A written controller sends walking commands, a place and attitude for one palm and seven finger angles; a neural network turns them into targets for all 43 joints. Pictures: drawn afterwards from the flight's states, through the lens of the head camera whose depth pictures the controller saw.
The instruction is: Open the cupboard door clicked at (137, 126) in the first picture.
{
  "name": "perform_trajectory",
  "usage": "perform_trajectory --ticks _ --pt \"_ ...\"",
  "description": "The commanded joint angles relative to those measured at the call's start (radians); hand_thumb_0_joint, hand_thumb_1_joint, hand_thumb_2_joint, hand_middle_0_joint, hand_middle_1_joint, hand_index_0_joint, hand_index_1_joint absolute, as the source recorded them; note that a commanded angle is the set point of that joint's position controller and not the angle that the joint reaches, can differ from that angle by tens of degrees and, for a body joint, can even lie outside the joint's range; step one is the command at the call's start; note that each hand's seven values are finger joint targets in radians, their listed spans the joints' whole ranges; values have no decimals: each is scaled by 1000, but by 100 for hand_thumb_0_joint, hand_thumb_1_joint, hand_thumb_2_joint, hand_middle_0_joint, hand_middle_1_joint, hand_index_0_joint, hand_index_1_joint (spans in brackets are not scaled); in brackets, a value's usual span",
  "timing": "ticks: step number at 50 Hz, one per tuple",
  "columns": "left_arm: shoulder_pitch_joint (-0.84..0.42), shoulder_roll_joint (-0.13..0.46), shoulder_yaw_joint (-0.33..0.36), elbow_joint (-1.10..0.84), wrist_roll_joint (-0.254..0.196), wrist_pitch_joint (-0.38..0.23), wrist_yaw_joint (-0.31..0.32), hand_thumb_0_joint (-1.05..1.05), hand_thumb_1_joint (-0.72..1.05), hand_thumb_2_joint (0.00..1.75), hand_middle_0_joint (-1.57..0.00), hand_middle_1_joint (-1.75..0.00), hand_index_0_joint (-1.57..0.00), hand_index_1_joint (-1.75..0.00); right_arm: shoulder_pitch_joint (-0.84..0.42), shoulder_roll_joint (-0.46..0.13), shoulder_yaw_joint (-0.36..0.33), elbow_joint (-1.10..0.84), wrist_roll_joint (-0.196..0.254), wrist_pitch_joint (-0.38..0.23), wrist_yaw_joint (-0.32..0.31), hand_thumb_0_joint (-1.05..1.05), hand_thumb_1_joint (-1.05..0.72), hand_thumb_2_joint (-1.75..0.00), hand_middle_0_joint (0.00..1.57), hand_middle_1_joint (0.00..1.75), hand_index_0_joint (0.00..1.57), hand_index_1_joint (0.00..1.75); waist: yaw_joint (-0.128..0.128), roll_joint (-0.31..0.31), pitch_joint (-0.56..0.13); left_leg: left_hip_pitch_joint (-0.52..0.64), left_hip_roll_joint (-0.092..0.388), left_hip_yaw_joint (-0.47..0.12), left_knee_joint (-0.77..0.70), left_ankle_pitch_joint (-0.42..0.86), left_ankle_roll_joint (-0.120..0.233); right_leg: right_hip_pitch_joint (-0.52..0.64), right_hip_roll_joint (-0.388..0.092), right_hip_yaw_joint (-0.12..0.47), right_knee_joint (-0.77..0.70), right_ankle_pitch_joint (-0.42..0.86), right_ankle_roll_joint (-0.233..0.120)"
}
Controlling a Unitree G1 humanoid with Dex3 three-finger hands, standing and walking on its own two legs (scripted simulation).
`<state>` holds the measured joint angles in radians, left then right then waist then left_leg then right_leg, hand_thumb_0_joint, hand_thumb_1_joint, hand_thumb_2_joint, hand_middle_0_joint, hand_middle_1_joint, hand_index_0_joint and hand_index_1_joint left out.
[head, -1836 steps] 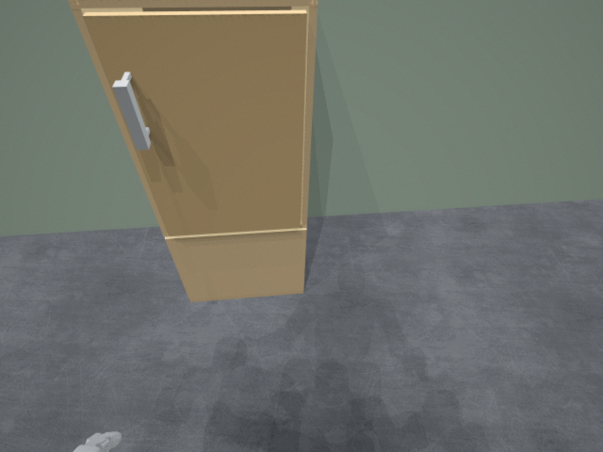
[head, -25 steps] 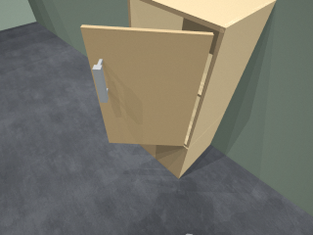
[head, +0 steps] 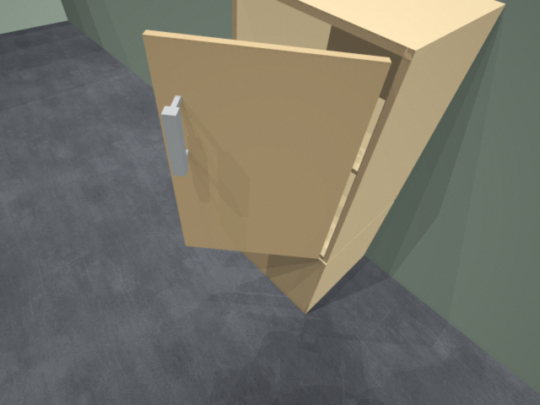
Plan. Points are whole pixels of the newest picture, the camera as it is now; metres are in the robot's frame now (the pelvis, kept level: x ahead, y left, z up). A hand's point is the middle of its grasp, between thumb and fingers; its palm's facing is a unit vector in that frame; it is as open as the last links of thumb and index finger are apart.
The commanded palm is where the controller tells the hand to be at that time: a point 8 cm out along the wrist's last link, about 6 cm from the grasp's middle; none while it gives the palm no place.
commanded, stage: come to a stop and stand still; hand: left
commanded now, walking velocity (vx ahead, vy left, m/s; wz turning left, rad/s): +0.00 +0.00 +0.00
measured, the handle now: (178, 136) +0.54 +0.22 +0.08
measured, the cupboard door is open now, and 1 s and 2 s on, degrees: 42 42 42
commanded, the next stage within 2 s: look again from close up in 0.58 s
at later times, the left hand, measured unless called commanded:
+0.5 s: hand out of the picture -0.07 +0.13 -0.17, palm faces +0.06 -0.99 -0.14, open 7.4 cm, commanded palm none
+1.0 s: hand out of the picture +0.01 +0.18 -0.17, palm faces +0.05 -0.97 -0.23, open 7.4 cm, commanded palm none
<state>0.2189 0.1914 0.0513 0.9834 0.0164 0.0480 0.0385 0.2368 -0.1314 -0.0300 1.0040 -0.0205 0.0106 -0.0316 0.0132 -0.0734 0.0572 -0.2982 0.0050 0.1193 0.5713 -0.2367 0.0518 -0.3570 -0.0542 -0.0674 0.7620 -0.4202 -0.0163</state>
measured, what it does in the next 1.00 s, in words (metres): steps on the spot: right foot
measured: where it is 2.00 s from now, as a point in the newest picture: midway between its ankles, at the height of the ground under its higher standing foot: outside the picture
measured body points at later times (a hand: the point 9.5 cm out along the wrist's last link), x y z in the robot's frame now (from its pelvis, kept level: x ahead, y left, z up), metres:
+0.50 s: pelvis -0.04 -0.02 +0.01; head -0.05 -0.01 +0.46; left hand -0.08 +0.18 -0.16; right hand -0.02 -0.25 -0.14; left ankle +0.05 +0.09 -0.73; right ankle -0.07 -0.12 -0.73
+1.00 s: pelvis -0.02 +0.00 +0.00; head -0.02 +0.01 +0.45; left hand +0.01 +0.24 -0.15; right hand -0.01 -0.23 -0.15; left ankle +0.05 +0.09 -0.73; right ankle -0.07 -0.12 -0.73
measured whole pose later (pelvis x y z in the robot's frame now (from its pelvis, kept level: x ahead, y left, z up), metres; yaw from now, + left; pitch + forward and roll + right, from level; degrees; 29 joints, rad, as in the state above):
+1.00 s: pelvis -0.02 +0.00 +0.00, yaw +1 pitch -2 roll -1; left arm 0.31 0.18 0.01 0.97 0.02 -0.01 0.06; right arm 0.32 -0.15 -0.01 1.03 -0.02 0.00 -0.03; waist -0.01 0.00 0.01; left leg -0.35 0.02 0.08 0.59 -0.21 0.04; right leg -0.14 0.00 -0.08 0.55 -0.38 -0.01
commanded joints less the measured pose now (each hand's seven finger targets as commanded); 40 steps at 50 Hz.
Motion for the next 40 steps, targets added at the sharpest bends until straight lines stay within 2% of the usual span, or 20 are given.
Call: perform_trajectory --ticks 1,3,7,9,10,11,12,14,17,19,20,22,24,27,33,34,35,36,38,40 --pt "99 16 9 -30 12 -5 -5 0 90 90 -20 -30 -20 -30 -20 -128 -18 -67 -8 -17 -3 0 -90 -90 20 30 20 30 20 221 -19 -64 256 -255 -329 131 130 -8 7 68 224 -24 3" --pt "110 3 2 -22 10 -9 -7 0 90 90 -20 -30 -20 -30 -11 -135 -22 -70 -6 -16 -1 0 -90 -90 20 30 20 30 7 202 -51 7 239 -240 -325 98 127 -12 3 50 160 -17 16" --pt "128 -8 -15 -14 8 -24 -7 0 90 90 -20 -30 -20 -30 35 -148 -31 -52 -4 -14 1 0 -90 -90 20 30 20 30 -18 181 -102 125 246 -274 -313 77 127 45 -1 24 -118 -53 22" --pt "186 -3 -20 14 10 -39 -1 0 90 90 -20 -30 -20 -30 29 -141 -28 -40 5 -12 6 0 -90 -90 20 30 20 30 5 125 -96 83 201 -236 -250 59 78 160 -2 28 -362 113 18" --pt "210 21 -21 27 13 -48 2 0 90 90 -20 -30 -20 -30 27 -114 -24 -41 12 -10 10 0 -90 -90 20 30 20 30 2 55 -87 46 136 -183 -203 23 23 188 -43 107 -435 170 -5" --pt "199 57 -21 25 13 -55 4 0 90 90 -20 -30 -20 -30 19 -87 -18 -48 18 -7 12 0 -90 -90 20 30 20 30 -13 -48 -65 37 78 -112 -144 3 -23 144 -136 206 -469 172 -43" --pt "173 80 -22 18 8 -58 2 0 90 90 -20 -30 -20 -30 4 -75 -13 -54 15 -5 18 0 -90 -90 20 30 20 30 -21 -83 -34 51 49 -97 -130 -7 -41 74 -194 240 -494 168 -74" --pt "126 55 -29 17 3 -69 3 0 90 90 -20 -30 -20 -30 7 -78 -11 -27 7 -1 20 0 -90 -90 20 30 20 30 -36 -124 -12 104 60 -97 -124 52 -44 16 -146 203 -472 200 -71" --pt "160 30 -38 27 -1 -71 1 0 90 90 -20 -30 -20 -30 39 -90 -6 9 11 -13 14 0 -90 -90 20 30 20 30 -32 3 -25 166 95 -120 -166 127 -30 22 -84 145 -430 202 -32" --pt "181 26 -41 42 1 -64 2 0 90 90 -20 -30 -20 -30 36 -92 -4 24 12 -6 14 0 -90 -90 20 30 20 30 -27 34 32 142 102 -130 -188 41 -30 -7 -70 140 -468 52 -29" --pt "184 23 -43 50 1 -61 1 0 90 90 -20 -30 -20 -30 34 -88 -1 33 12 -3 14 0 -90 -90 20 30 20 30 -27 59 78 122 98 -138 -200 10 -31 -35 -66 142 -478 6 -29" --pt "206 23 -43 63 0 -59 0 0 90 90 -20 -30 -20 -30 52 -85 3 47 9 2 13 0 -90 -90 20 30 20 30 -24 88 103 98 96 -149 -224 -45 -32 -45 -57 140 -490 -50 -28" --pt "222 24 -42 72 1 -57 0 0 90 90 -20 -30 -20 -30 68 -83 6 58 10 4 12 0 -90 -90 20 30 20 30 -18 92 114 71 95 -158 -239 -75 -30 -25 -51 134 -495 -58 -27" --pt "236 18 -42 86 -2 -59 -2 0 90 90 -20 -30 -20 -30 94 -78 10 74 7 0 9 0 -90 -90 20 30 20 30 -16 101 78 77 92 -157 -237 -62 -34 2 -51 129 -485 -41 -31" --pt "246 3 -42 97 -6 -64 0 0 90 90 -20 -30 -20 -30 138 -59 15 102 7 -7 6 0 -90 -90 20 30 20 30 -13 78 56 67 93 -151 -228 -26 -37 42 -53 116 -473 5 -36" --pt "175 209 -51 12 18 -85 10 0 90 90 -20 -30 -20 -30 61 -218 -1 -20 -5 -17 20 0 -90 -90 20 30 20 30 -41 154 212 9 49 -165 -157 -22 -39 -26 -41 110 -496 40 -37" --pt "158 148 -24 6 10 -86 12 0 90 90 -20 -30 -20 -30 45 -172 -26 -30 -5 -31 14 0 -90 -90 20 30 20 30 -27 152 54 42 81 -150 -72 -29 -33 -27 -90 162 -452 -35 -55" --pt "150 113 -23 12 13 -88 15 0 90 90 -20 -30 -20 -30 77 -129 -24 -12 -7 -30 9 0 -90 -90 20 30 20 30 -49 150 -11 47 74 -147 -28 1 -36 -7 -111 177 -460 -8 -68" --pt "139 94 -25 -4 4 -83 15 0 90 90 -20 -30 -20 -30 147 -84 -14 -12 -6 -23 10 0 -90 -90 20 30 20 30 -58 48 -54 37 61 -124 18 24 -38 13 -121 171 -453 16 -85" --pt "140 63 -29 -12 5 -73 20 0 90 90 -20 -30 -20 -30 159 -57 -4 -19 -8 -18 15 0 -90 -90 20 30 20 30 -53 -49 -10 6 61 -111 17 45 -30 15 -105 146 -436 59 -80"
